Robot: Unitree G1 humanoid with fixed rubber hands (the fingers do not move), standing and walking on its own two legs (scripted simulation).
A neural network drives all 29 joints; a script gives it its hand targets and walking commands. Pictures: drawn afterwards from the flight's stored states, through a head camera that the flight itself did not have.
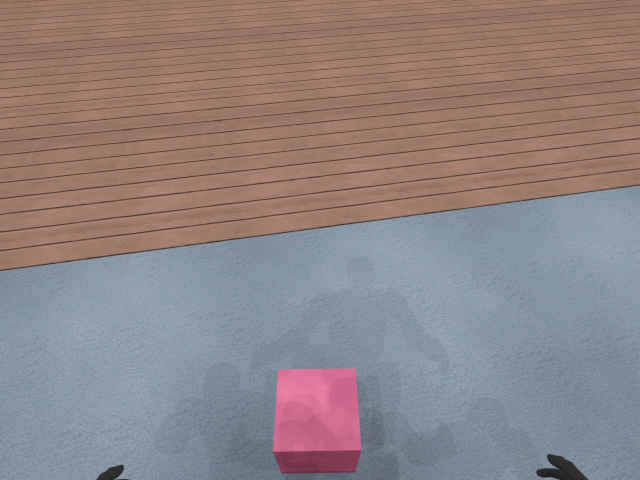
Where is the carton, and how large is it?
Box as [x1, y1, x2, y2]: [273, 368, 360, 473]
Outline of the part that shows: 354,368 278,370 273,453 282,473 355,471 360,453 360,437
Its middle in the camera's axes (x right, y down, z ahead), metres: -0.01 +0.51 +1.06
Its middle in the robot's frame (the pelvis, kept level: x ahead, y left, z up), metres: +0.38 +0.03 -0.66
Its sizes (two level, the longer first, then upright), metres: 0.210 0.200 0.250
